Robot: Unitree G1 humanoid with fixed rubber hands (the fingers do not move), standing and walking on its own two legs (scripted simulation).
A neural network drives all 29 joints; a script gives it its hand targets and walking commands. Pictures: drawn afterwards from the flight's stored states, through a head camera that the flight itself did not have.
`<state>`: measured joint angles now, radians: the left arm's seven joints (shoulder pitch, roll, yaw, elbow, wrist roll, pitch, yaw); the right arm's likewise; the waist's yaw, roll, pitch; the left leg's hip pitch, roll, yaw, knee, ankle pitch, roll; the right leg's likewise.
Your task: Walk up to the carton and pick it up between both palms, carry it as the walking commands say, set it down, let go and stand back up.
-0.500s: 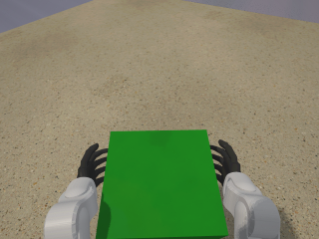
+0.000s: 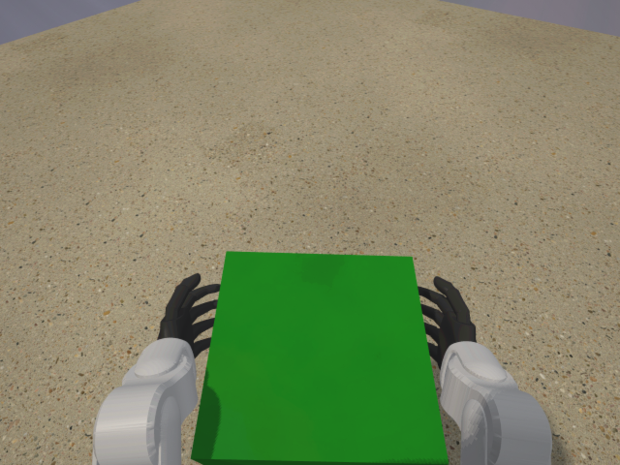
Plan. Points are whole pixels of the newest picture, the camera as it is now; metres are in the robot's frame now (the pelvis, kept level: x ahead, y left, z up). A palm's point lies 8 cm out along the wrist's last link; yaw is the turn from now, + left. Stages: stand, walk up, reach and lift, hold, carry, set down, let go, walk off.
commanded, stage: carry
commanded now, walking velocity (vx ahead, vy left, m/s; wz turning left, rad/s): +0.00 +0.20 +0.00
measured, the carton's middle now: (314, 376) +0.23 +0.00 +0.01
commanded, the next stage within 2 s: none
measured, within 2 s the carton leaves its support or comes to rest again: neither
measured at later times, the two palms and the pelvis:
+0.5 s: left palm out of the picture +0.17 +0.31 +0.09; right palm (306, 405) +0.17 +0.01 +0.09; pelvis -0.06 +0.15 +0.00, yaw +0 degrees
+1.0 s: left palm out of the picture +0.15 +0.39 +0.10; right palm (216, 430) +0.15 +0.09 +0.11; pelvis -0.09 +0.24 +0.01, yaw -1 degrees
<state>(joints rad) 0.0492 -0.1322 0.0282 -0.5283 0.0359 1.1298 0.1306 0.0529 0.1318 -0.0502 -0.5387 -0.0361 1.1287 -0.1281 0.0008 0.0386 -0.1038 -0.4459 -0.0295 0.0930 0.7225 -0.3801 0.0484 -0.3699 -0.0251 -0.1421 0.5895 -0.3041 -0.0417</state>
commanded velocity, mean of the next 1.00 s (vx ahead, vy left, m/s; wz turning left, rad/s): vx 0.00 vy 0.09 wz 0.00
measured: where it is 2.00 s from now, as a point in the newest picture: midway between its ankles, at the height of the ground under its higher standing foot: outside the picture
